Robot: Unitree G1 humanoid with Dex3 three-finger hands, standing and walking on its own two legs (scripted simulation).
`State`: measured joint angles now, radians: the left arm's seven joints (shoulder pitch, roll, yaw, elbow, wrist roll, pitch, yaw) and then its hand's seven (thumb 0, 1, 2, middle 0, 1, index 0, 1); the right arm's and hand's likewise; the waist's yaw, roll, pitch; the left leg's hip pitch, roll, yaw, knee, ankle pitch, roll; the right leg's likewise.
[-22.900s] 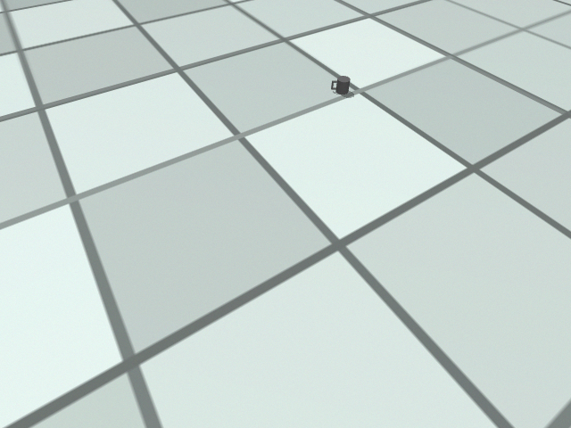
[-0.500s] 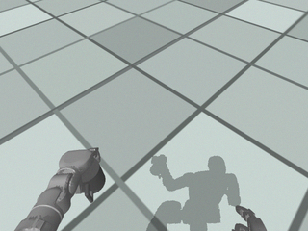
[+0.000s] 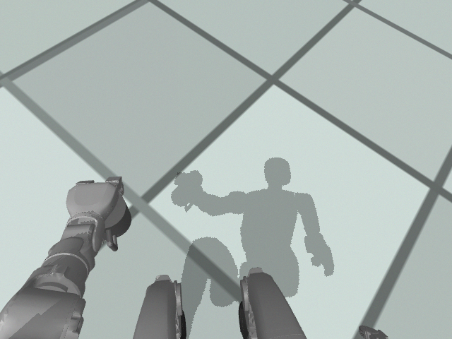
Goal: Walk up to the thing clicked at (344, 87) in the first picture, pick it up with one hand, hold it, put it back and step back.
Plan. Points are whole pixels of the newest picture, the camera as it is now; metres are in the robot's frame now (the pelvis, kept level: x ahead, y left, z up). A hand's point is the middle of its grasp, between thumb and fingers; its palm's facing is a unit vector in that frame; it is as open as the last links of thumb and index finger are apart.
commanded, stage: crouch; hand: left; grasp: from above
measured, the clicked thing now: (109, 222) +0.37 +0.21 -0.17
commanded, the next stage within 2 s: lower in 1.18 s
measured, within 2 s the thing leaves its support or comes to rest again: neither
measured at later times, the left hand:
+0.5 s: hand (124, 229) +0.39 +0.22 -0.33, palm faces -0.45 -0.01 -0.89, open 11.1 cm
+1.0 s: hand (131, 230) +0.41 +0.22 -0.41, palm faces -0.46 -0.02 -0.89, open 11.0 cm
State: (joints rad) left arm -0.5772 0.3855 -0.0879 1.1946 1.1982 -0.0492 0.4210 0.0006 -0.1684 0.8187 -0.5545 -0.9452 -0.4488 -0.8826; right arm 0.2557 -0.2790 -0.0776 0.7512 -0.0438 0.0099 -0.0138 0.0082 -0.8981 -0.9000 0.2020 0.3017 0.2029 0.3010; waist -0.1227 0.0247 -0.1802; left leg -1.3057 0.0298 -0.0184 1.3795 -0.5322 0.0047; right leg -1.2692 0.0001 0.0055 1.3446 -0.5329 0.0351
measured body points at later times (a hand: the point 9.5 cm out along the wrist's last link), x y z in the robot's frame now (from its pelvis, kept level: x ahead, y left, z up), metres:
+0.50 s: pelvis -0.02 -0.01 -0.16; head +0.19 +0.02 +0.23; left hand +0.41 +0.22 -0.28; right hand +0.04 -0.28 -0.29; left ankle +0.05 +0.11 -0.60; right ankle +0.05 -0.14 -0.60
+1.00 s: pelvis -0.03 -0.01 -0.23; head +0.20 +0.02 +0.15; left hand +0.43 +0.22 -0.36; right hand +0.01 -0.29 -0.35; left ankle +0.05 +0.11 -0.60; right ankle +0.05 -0.14 -0.60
